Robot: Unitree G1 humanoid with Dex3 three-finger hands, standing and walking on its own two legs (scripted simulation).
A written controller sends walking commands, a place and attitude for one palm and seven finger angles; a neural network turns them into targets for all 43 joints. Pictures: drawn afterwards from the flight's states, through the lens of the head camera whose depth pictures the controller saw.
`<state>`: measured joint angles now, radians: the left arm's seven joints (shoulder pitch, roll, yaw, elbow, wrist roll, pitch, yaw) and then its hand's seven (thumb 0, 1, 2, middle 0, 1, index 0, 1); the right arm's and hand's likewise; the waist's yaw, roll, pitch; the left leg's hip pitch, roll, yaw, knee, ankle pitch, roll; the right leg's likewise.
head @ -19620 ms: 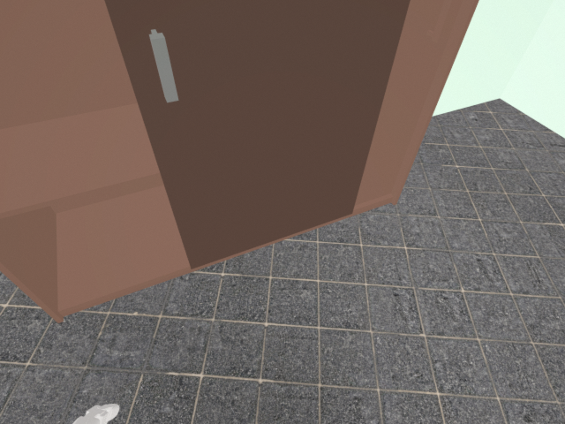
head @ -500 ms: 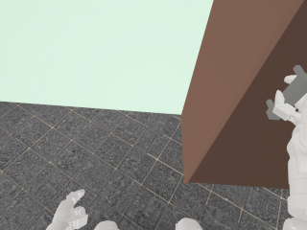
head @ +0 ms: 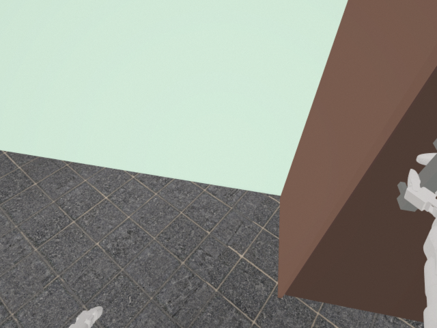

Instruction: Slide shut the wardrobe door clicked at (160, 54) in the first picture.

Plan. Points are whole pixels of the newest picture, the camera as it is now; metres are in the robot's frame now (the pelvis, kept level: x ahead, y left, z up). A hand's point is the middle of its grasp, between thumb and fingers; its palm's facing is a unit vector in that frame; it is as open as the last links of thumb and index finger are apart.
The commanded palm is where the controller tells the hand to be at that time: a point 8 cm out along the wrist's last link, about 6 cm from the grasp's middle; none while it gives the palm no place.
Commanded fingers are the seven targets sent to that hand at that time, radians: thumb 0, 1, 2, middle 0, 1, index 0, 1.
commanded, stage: stop walking and hold the door there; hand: right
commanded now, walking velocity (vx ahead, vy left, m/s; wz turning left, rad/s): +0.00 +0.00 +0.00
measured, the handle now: (422, 174) +0.39 -0.34 +0.12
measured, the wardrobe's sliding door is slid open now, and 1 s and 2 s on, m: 0.00 0.00 0.00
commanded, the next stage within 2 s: loosen the grip on the handle in 1.62 s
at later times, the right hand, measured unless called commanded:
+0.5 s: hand (415, 190) +0.36 -0.32 +0.11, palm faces +0.48 +0.83 -0.28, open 5.9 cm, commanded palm +0.31 -0.36 +0.11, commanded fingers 0.00 -0.90 -0.90 0.45 1.40 0.45 1.40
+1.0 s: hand (416, 191) +0.36 -0.32 +0.11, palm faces +0.31 +0.93 -0.19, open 5.9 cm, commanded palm +0.32 -0.36 +0.11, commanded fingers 0.00 -0.90 -0.90 0.45 1.40 0.45 1.40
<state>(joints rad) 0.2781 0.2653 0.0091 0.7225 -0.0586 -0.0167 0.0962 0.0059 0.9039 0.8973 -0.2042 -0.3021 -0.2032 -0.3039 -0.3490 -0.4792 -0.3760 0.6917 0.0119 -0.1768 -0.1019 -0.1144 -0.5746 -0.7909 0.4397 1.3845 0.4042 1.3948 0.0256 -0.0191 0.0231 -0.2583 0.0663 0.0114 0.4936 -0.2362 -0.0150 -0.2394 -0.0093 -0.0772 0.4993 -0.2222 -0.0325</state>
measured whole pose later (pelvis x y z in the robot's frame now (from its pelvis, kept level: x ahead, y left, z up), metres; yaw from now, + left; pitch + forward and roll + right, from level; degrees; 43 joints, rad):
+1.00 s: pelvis -0.02 -0.09 -0.02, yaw -5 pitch -3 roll -1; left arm 0.16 0.21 0.00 0.71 -0.04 -0.02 0.08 0.01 0.90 0.90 -0.20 -0.30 -0.20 -0.30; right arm -0.43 -0.31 -0.20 0.43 0.04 -0.21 -0.07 -0.16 -0.60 -0.80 0.45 1.40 0.38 1.40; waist 0.01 0.01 0.16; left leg -0.39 0.14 0.02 0.87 -0.47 -0.04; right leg -0.31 -0.06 -0.08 0.67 -0.31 0.03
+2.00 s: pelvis -0.04 -0.10 -0.01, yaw -5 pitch +1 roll -1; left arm 0.26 0.26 -0.01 0.68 -0.04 -0.15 0.05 0.01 0.90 0.90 -0.21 -0.30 -0.21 -0.30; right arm -0.49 -0.29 -0.21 0.69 0.04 -0.22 -0.08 -0.03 -0.07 -0.50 0.43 1.38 0.37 1.36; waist 0.03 0.01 -0.02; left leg -0.38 0.03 0.04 0.61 -0.24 0.01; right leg -0.37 -0.05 -0.06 0.59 -0.24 0.01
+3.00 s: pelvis -0.01 -0.11 -0.02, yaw -4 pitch +5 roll +0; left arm 0.27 0.25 -0.03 0.65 -0.03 -0.07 0.09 0.01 0.90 0.90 -0.21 -0.30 -0.21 -0.30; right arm -0.38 -0.37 -0.31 0.59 0.10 -0.23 0.08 -0.02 0.55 -0.20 0.45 1.24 0.41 1.23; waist 0.02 -0.01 -0.04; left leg -0.44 0.02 0.03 0.65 -0.29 0.00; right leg -0.44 -0.04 -0.03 0.67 -0.31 0.01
